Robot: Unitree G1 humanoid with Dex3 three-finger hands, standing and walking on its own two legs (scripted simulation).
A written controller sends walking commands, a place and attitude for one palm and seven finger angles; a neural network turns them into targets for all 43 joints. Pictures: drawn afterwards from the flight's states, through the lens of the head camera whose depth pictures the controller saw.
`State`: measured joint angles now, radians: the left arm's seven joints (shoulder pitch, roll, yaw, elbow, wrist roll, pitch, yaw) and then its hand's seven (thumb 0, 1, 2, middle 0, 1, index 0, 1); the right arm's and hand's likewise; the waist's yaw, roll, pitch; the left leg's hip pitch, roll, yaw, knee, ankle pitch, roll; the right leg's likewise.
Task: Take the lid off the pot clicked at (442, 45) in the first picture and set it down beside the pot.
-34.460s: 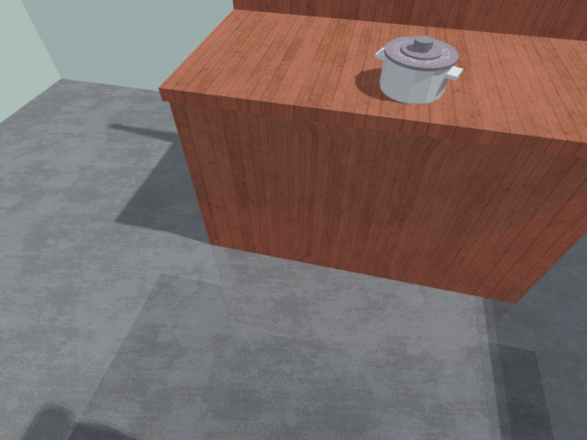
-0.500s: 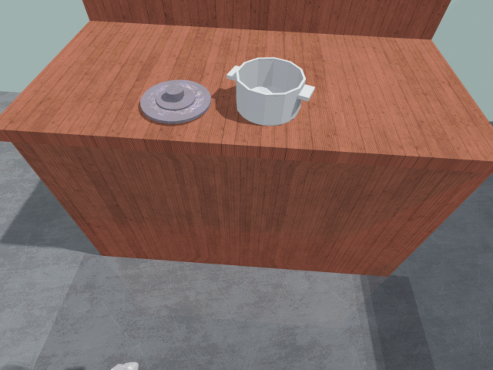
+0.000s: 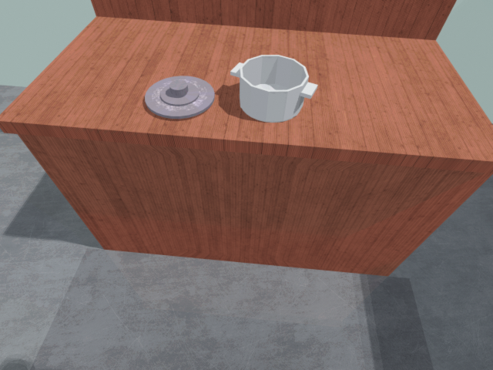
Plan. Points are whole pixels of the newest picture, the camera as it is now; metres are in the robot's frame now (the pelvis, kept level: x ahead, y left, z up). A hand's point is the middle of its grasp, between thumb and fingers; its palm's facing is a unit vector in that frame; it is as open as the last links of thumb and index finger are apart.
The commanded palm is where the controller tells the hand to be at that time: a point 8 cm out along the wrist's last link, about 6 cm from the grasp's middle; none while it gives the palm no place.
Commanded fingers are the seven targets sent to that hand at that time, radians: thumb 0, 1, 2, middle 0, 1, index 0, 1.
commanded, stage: let the arm hang, fingers relaxed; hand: left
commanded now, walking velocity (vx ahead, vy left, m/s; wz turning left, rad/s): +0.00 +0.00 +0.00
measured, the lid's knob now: (178, 87) +0.76 +0.21 +0.02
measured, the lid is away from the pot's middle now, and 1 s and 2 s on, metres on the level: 0.25 0.25 0.25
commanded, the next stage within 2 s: look to check the result in 0.46 s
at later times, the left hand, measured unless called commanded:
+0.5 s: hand out of the picture +0.01 +0.18 -0.18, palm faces +0.02 -0.98 -0.19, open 7.3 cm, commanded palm none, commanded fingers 0.00 0.90 0.90 -0.20 -0.30 -0.20 -0.30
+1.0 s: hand out of the picture +0.01 +0.18 -0.18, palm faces +0.02 -0.98 -0.19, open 7.3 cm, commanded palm none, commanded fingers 0.00 0.90 0.90 -0.20 -0.30 -0.20 -0.30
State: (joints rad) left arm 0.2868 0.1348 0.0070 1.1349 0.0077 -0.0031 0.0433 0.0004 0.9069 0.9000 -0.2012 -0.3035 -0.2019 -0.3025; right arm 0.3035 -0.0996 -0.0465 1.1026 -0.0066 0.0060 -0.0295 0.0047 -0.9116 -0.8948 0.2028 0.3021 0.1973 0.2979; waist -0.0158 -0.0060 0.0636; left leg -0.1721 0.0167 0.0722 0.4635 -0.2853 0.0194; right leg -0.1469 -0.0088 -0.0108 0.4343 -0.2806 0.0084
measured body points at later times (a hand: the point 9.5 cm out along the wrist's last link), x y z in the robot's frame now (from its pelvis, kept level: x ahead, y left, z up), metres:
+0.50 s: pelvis +0.00 +0.01 +0.00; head +0.03 +0.01 +0.45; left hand +0.01 +0.23 -0.16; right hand -0.02 -0.20 -0.16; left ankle -0.02 +0.10 -0.74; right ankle -0.03 -0.13 -0.74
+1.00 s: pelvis +0.00 +0.01 +0.00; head +0.03 +0.02 +0.45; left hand +0.01 +0.23 -0.16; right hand -0.02 -0.20 -0.16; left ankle -0.02 +0.10 -0.74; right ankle -0.03 -0.13 -0.74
